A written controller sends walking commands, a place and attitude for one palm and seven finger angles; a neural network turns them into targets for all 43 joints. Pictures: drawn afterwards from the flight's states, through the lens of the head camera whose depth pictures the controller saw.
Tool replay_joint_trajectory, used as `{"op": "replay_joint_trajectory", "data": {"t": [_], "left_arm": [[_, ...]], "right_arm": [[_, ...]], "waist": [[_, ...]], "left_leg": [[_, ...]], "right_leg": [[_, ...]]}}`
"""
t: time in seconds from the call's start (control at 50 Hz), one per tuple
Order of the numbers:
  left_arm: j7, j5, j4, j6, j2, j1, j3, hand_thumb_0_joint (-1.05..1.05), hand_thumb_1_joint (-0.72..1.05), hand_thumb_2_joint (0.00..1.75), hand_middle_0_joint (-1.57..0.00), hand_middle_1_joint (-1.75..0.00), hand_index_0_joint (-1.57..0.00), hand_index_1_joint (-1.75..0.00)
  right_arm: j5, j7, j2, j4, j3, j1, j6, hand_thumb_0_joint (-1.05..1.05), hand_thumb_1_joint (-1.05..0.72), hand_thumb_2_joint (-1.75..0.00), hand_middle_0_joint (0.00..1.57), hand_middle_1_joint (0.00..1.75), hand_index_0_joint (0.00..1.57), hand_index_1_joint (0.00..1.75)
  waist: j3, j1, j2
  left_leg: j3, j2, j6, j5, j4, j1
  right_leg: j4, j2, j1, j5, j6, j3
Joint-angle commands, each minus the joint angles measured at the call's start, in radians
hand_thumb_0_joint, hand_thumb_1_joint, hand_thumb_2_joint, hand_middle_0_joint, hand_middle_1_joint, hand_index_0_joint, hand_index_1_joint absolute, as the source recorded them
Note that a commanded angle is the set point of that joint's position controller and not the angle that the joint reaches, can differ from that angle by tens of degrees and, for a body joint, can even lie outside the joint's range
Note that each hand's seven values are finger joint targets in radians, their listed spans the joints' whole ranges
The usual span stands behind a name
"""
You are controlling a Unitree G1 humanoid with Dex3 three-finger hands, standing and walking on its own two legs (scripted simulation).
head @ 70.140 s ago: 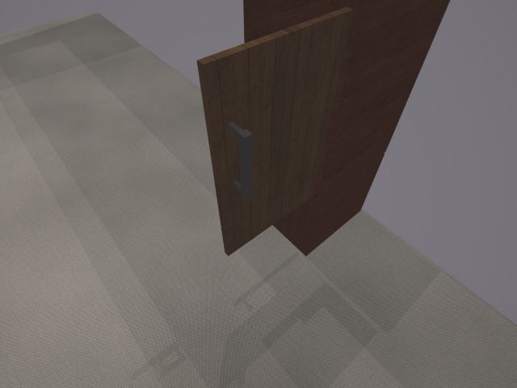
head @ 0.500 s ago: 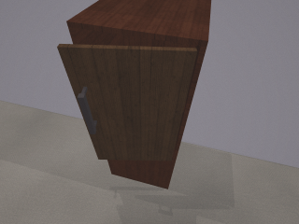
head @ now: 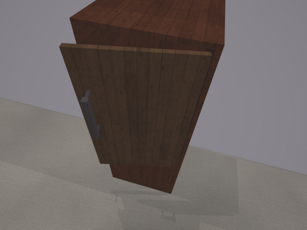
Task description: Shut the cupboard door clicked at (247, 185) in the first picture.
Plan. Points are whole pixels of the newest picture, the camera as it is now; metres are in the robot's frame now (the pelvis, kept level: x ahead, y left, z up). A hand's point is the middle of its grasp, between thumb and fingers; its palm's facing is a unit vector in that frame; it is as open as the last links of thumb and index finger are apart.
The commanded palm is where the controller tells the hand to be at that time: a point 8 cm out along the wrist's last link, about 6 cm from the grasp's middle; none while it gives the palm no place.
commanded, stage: look again from close up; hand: left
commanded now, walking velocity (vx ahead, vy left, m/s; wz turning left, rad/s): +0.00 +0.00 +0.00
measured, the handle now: (92, 116) +0.43 +0.23 +0.03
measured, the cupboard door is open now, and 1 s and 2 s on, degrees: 14 14 14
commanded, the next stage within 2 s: raise the hand and make a fist in 0.90 s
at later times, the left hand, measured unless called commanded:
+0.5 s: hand out of the picture -0.02 +0.16 -0.18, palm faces +0.03 -0.99 -0.13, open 7.4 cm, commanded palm none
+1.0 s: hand out of the picture -0.02 +0.15 -0.18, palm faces +0.03 -0.99 -0.12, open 7.4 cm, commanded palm +0.10 +0.20 -0.07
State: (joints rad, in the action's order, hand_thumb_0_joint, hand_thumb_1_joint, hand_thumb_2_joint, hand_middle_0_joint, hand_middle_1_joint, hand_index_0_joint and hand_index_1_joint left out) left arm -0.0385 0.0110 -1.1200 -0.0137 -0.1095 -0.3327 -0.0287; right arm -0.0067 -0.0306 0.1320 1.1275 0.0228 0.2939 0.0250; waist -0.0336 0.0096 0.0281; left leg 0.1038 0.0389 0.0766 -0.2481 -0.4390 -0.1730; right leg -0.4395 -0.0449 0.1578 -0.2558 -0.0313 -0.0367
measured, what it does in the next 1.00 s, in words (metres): stands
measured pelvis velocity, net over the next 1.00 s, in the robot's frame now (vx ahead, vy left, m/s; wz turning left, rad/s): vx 0.01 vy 0.01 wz -0.01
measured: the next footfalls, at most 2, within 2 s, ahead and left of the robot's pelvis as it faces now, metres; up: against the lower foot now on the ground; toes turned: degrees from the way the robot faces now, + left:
none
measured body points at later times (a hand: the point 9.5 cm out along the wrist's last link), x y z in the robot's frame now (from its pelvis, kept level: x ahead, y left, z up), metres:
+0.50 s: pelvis +0.01 +0.01 +0.00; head +0.02 +0.02 +0.45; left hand -0.02 +0.21 -0.17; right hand -0.01 -0.20 -0.16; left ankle +0.00 +0.07 -0.74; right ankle -0.01 -0.14 -0.74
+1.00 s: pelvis +0.01 +0.01 +0.00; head +0.02 +0.02 +0.45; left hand -0.02 +0.21 -0.17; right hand -0.01 -0.20 -0.16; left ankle +0.00 +0.07 -0.74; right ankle -0.01 -0.14 -0.74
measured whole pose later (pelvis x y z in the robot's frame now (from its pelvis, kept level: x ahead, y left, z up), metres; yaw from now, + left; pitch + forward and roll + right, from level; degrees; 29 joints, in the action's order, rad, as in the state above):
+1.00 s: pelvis +0.01 +0.01 +0.00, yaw -1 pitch -1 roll +0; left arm -0.04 0.01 -1.12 -0.01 -0.11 -0.34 -0.02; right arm -0.01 -0.03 0.11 1.15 0.02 0.31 0.03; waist -0.04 0.01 0.03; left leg 0.12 0.06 0.09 -0.24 -0.39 -0.14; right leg -0.42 -0.06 0.14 -0.25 -0.05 -0.02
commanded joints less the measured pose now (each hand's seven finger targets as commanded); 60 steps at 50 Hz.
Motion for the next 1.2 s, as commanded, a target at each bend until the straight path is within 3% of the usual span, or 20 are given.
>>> {"op": "replay_joint_trajectory", "data": {"t": [0.0,0.26,0.44,0.52,0.92,0.96,0.98,1.0,1.02,1.04,1.06,1.08,1.1,1.12,1.14,1.16,1.18], "left_arm": [[-0.007,0.001,0.020,-0.005,-0.077,-0.084,0.019,0.00,0.90,0.90,-0.20,-0.30,-0.20,-0.30],[-0.007,0.000,0.025,-0.001,-0.082,-0.073,0.022,0.00,0.90,0.90,-0.20,-0.30,-0.20,-0.30],[-0.007,0.000,0.022,0.002,-0.079,-0.077,0.022,0.00,0.90,0.90,-0.20,-0.30,-0.20,-0.30],[-0.006,0.002,0.020,0.003,-0.074,-0.082,0.023,0.00,0.90,0.90,-0.20,-0.30,-0.20,-0.30],[-0.008,0.002,0.011,0.001,-0.066,-0.104,0.023,0.00,0.90,0.90,-0.20,-0.30,-0.20,-0.30],[-0.008,0.001,0.012,0.000,-0.064,-0.105,0.022,0.00,0.90,0.90,-0.20,-0.30,-0.20,-0.30],[-0.042,0.021,-0.002,-0.026,-0.128,-0.085,0.017,0.00,0.90,0.90,-0.20,-0.30,-0.20,-0.30],[-0.055,-0.107,1.678,-0.263,-0.563,0.760,0.288,0.00,0.90,0.90,-0.20,-0.30,-0.20,-0.30],[-0.074,-0.114,1.418,-0.193,-0.208,0.137,0.022,0.00,0.90,0.90,-0.22,-0.32,-0.22,-0.32],[-0.111,-0.137,1.354,-0.136,-0.165,0.152,0.042,0.00,0.90,0.90,-0.24,-0.34,-0.24,-0.34],[-0.110,-0.146,1.019,-0.011,0.037,-0.135,-0.072,0.00,0.90,0.90,-0.25,-0.36,-0.25,-0.36],[-0.114,-0.172,1.204,-0.010,0.054,-0.014,-0.143,0.00,0.90,0.90,-0.27,-0.38,-0.27,-0.38],[-0.100,-0.165,1.241,-0.049,0.056,0.010,-0.148,0.00,0.90,0.90,-0.29,-0.40,-0.29,-0.40],[-0.089,-0.151,1.187,-0.092,0.002,0.034,-0.099,0.00,0.90,0.90,-0.31,-0.42,-0.31,-0.42],[-0.076,-0.140,1.113,-0.129,-0.035,0.000,-0.048,0.00,0.90,0.90,-0.33,-0.44,-0.33,-0.44],[-0.046,-0.142,1.024,-0.178,-0.004,-0.062,-0.050,0.00,0.90,0.90,-0.35,-0.46,-0.35,-0.46],[-0.002,-0.163,0.955,-0.241,-0.006,-0.150,-0.002,0.00,0.90,0.90,-0.36,-0.48,-0.36,-0.48]], "right_arm": [[-0.002,-0.002,0.090,-0.022,-0.019,0.076,0.011,0.00,-0.90,-0.90,0.20,0.30,0.20,0.30],[-0.003,-0.005,0.092,-0.012,-0.020,0.078,0.012,0.00,-0.90,-0.90,0.20,0.30,0.20,0.30],[-0.002,-0.006,0.086,-0.006,-0.021,0.083,0.010,0.00,-0.90,-0.90,0.20,0.30,0.20,0.30],[-0.002,-0.004,0.087,-0.007,-0.022,0.082,0.009,0.00,-0.90,-0.90,0.20,0.30,0.20,0.30],[-0.002,-0.008,0.076,-0.002,-0.021,0.098,0.014,0.00,-0.90,-0.90,0.20,0.30,0.20,0.30],[-0.002,-0.008,0.074,-0.003,-0.022,0.098,0.014,0.00,-0.90,-0.90,0.20,0.30,0.20,0.30],[0.009,0.003,0.146,-0.082,-0.023,0.017,0.020,0.00,-0.90,-0.90,0.20,0.30,0.20,0.30],[0.022,-0.067,0.346,-0.398,-0.064,0.127,0.202,0.00,-0.90,-0.90,0.20,0.30,0.20,0.30],[0.061,-0.083,0.221,-0.356,0.001,0.057,0.300,0.00,-0.90,-0.90,0.20,0.30,0.20,0.30],[0.032,-0.075,0.222,-0.304,-0.020,0.013,0.332,0.00,-0.90,-0.90,0.20,0.30,0.20,0.30],[0.048,-0.036,0.176,-0.271,-0.021,-0.006,0.338,0.00,-0.90,-0.90,0.20,0.30,0.20,0.30],[0.064,-0.016,0.222,-0.331,-0.039,0.015,0.348,0.00,-0.90,-0.90,0.20,0.30,0.20,0.30],[0.063,-0.015,0.228,-0.388,-0.043,-0.016,0.369,0.00,-0.90,-0.90,0.20,0.30,0.20,0.30],[0.056,-0.014,0.244,-0.418,-0.046,-0.043,0.386,0.00,-0.90,-0.90,0.20,0.30,0.20,0.30],[0.045,-0.008,0.252,-0.447,-0.057,-0.035,0.390,0.00,-0.90,-0.90,0.20,0.30,0.20,0.30],[0.032,0.002,0.248,-0.478,-0.059,-0.037,0.389,0.00,-0.90,-0.90,0.20,0.30,0.20,0.30],[0.026,0.009,0.252,-0.510,-0.070,-0.050,0.386,0.00,-0.90,-0.90,0.20,0.30,0.20,0.30]], "waist": [[-0.055,-0.007,-0.020],[-0.042,-0.004,-0.036],[-0.059,-0.004,-0.031],[-0.075,-0.005,-0.031],[-0.061,-0.005,-0.031],[-0.060,-0.005,-0.026],[-0.056,0.003,-0.013],[0.373,-0.219,-0.070],[0.440,-0.083,-0.349],[0.361,-0.047,-0.355],[0.196,-0.037,-0.231],[0.072,-0.058,-0.237],[0.014,-0.062,-0.209],[-0.055,-0.074,-0.131],[-0.065,-0.087,-0.017],[-0.076,-0.074,0.140],[-0.033,-0.039,0.249]], "left_leg": [[-0.143,-0.140,-0.019,0.163,0.111,-0.022],[-0.146,-0.144,-0.018,0.225,0.122,0.000],[-0.150,-0.149,-0.018,0.191,0.146,0.002],[-0.154,-0.148,-0.021,0.113,0.165,-0.017],[-0.149,-0.150,-0.021,0.149,0.165,0.007],[-0.144,-0.149,-0.019,0.180,0.155,0.014],[-0.153,-0.177,-0.059,0.508,-0.027,-0.049],[-0.226,-0.148,-0.089,0.620,0.004,0.314],[-0.216,-0.162,-0.129,0.586,0.043,0.414],[-0.193,-0.152,-0.170,0.559,0.109,0.276],[-0.222,-0.135,-0.158,0.341,0.130,0.107],[-0.210,-0.116,-0.131,0.134,0.088,0.001],[-0.209,-0.101,-0.120,0.004,0.049,-0.071],[-0.201,-0.073,-0.094,-0.090,-0.006,-0.160],[-0.200,-0.048,-0.088,-0.117,-0.057,-0.215],[-0.201,-0.036,-0.083,-0.147,-0.114,-0.286],[-0.201,-0.028,-0.085,-0.161,-0.171,-0.352]], "right_leg": [[0.059,-0.064,0.031,0.127,0.055,0.064],[0.057,-0.064,0.006,0.140,0.051,0.055],[0.062,-0.061,0.015,0.112,0.049,0.055],[0.066,-0.063,0.025,0.093,0.049,0.055],[0.065,-0.064,0.030,0.109,0.048,0.061],[0.064,-0.063,0.030,0.121,0.048,0.064],[0.043,-0.083,0.063,0.269,0.040,0.067],[-0.136,0.066,0.128,0.282,0.022,-0.054],[-0.243,0.098,0.197,-0.060,0.048,-0.050],[-0.229,0.083,0.203,-0.102,0.056,-0.025],[-0.239,0.037,0.252,-0.133,0.050,-0.023],[-0.195,0.025,0.250,-0.078,0.053,-0.027],[-0.136,0.025,0.238,-0.043,0.056,-0.039],[-0.079,0.018,0.259,-0.037,0.059,-0.029],[-0.063,0.018,0.298,-0.095,0.060,-0.031],[-0.084,0.017,0.369,-0.180,0.062,-0.033],[-0.142,0.024,0.417,-0.231,0.065,-0.045]]}}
